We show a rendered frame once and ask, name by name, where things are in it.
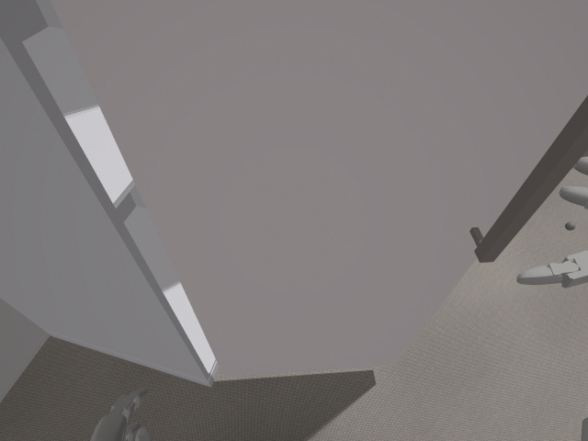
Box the robot right hand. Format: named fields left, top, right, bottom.
left=516, top=157, right=588, bottom=288

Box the handle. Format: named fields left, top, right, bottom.
left=469, top=96, right=588, bottom=263

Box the fridge door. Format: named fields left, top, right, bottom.
left=51, top=0, right=588, bottom=377

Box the robot left hand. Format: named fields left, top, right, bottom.
left=90, top=389, right=150, bottom=441

